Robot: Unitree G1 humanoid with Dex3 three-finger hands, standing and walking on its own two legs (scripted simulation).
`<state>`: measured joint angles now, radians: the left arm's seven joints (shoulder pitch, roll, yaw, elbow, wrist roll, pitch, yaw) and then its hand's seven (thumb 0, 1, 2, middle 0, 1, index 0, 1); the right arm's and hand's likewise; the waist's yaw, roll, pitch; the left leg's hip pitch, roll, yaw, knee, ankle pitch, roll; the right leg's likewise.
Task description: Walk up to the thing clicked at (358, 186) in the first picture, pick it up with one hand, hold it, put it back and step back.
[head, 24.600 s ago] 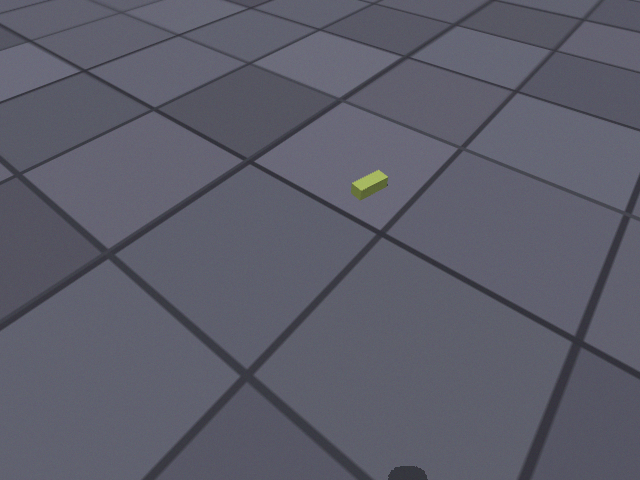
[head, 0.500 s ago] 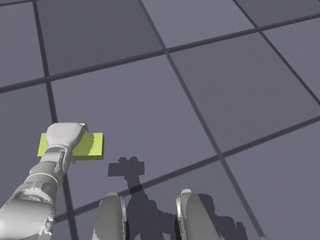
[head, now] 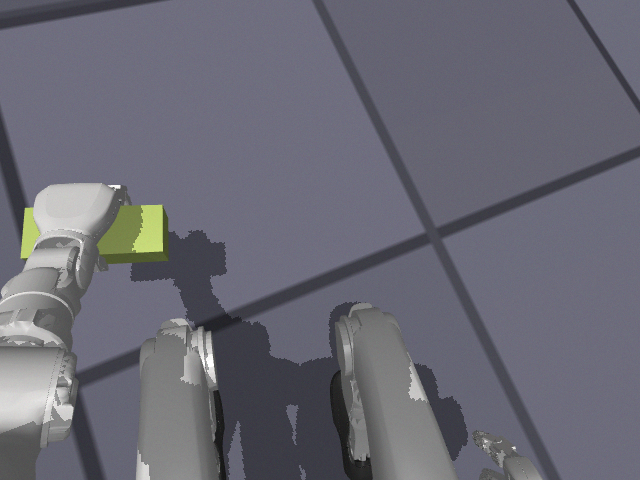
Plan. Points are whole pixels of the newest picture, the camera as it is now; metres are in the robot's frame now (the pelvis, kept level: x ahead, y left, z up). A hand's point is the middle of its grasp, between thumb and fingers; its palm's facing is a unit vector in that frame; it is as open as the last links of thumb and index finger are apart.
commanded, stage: crouch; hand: left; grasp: from above
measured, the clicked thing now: (102, 236) +0.44 +0.26 -0.19
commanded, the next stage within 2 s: lower in 0.74 s
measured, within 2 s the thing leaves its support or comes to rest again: neither
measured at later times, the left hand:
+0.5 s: hand (112, 240) +0.45 +0.26 -0.24, palm faces -0.46 -0.01 -0.89, open 9.7 cm
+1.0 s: hand (120, 242) +0.46 +0.26 -0.28, palm faces -0.48 -0.02 -0.88, open 9.7 cm
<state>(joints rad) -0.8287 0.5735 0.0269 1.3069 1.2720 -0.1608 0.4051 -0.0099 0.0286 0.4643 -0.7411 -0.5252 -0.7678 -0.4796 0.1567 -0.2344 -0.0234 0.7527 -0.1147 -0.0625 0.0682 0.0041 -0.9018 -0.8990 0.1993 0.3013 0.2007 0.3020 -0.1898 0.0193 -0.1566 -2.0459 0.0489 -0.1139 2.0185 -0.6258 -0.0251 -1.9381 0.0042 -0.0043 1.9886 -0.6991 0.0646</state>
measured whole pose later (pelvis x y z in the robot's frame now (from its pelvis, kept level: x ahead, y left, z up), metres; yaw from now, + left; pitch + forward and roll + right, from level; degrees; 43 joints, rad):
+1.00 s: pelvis -0.01 -0.01 -0.11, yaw -3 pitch +34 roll -7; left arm -0.97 0.74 0.09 1.50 1.29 -0.23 0.40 -0.01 0.04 0.46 -0.73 -0.54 -0.75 -0.49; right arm 0.13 -0.27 0.05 0.77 -0.16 -0.05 0.13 0.00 -0.91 -0.90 0.20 0.30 0.20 0.30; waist -0.24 -0.02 -0.03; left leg -2.33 0.04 -0.19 2.38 -0.65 -0.05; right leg -2.22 0.05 -0.02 2.34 -0.71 0.07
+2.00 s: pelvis +0.00 +0.00 -0.15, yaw -8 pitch +28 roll -11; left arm -0.97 0.89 0.16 1.65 1.33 -0.25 0.57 -0.01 0.03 0.45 -0.75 -0.51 -0.78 -0.47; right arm 0.08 -0.30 0.19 0.74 -0.26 -0.14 0.20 0.00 -0.90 -0.90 0.20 0.30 0.20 0.30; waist -0.33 -0.10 0.09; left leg -2.38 0.04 -0.29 2.54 -0.68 -0.06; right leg -2.25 0.10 -0.08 2.44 -0.71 0.08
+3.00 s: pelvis -0.01 +0.01 -0.15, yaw -11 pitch +25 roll -13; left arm -0.99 0.98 0.13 1.73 1.31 -0.26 0.64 0.00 -0.07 0.65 -0.50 -0.65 -0.50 -0.63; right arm 0.06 -0.33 0.26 0.72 -0.30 -0.22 0.26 0.00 -0.90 -0.90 0.20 0.30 0.20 0.30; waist -0.35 -0.14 0.14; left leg -2.36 0.04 -0.33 2.58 -0.69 -0.05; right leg -2.21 0.11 -0.11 2.43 -0.70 0.09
